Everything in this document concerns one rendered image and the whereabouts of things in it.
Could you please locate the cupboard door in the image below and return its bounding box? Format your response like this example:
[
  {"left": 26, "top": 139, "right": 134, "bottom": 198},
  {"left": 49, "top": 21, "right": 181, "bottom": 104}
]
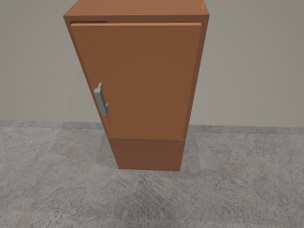
[{"left": 70, "top": 23, "right": 201, "bottom": 141}]

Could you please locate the handle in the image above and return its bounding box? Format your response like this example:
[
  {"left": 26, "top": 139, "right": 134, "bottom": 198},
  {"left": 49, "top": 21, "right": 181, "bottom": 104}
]
[{"left": 93, "top": 83, "right": 108, "bottom": 116}]

